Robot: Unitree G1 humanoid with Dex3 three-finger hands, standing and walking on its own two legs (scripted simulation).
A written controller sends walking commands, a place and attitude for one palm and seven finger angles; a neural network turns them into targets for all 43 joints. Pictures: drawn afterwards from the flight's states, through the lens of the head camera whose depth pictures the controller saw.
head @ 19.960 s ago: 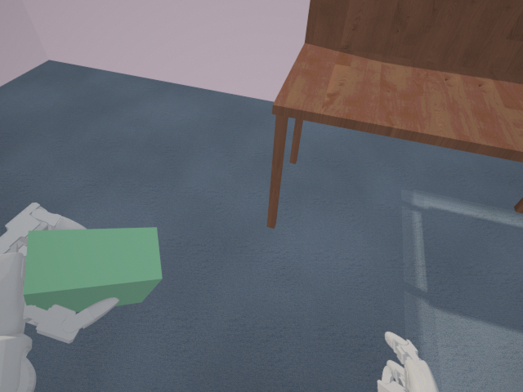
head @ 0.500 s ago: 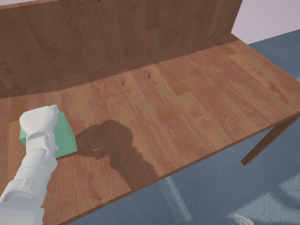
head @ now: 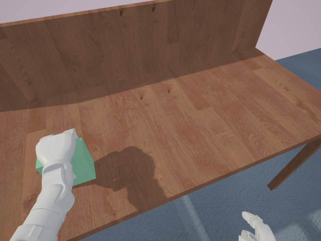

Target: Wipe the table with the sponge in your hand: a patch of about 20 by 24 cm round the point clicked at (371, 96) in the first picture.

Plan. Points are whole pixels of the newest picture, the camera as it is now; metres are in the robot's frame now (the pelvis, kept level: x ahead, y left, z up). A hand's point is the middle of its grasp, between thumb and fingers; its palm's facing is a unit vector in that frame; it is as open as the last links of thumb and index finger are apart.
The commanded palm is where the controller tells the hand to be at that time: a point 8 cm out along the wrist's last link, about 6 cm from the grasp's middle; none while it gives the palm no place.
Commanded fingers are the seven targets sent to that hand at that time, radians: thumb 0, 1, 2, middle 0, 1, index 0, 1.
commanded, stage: wipe back along the middle lane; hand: left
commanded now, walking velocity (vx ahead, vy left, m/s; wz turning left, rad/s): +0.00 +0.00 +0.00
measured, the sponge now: (71, 168) +0.30 +0.30 -0.03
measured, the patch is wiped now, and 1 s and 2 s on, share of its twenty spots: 0.45 0.70 0.90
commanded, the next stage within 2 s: slide across to the third lane in 0.50 s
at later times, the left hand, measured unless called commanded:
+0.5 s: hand (67, 177) +0.26 +0.27 +0.02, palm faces +0.00 -0.05 -1.00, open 10.5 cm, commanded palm +0.21 +0.24 +0.04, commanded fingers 0.00 0.10 1.30 -1.20 -1.60 -1.20 -1.60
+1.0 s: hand (79, 177) +0.26 +0.24 +0.02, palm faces -0.04 -0.05 -1.00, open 10.5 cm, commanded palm +0.24 +0.20 +0.06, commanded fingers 0.00 0.10 1.30 -1.20 -1.60 -1.20 -1.60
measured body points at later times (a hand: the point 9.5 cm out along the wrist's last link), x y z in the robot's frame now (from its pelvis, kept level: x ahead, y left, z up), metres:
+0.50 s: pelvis -0.01 -0.01 +0.00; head +0.00 -0.03 +0.45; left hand +0.25 +0.27 +0.07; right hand +0.20 -0.24 -0.10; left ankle -0.01 +0.09 -0.73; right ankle -0.03 -0.13 -0.73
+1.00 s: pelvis -0.02 -0.02 +0.00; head -0.02 -0.05 +0.45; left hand +0.26 +0.24 +0.07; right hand +0.19 -0.24 -0.10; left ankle -0.01 +0.09 -0.73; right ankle -0.03 -0.13 -0.73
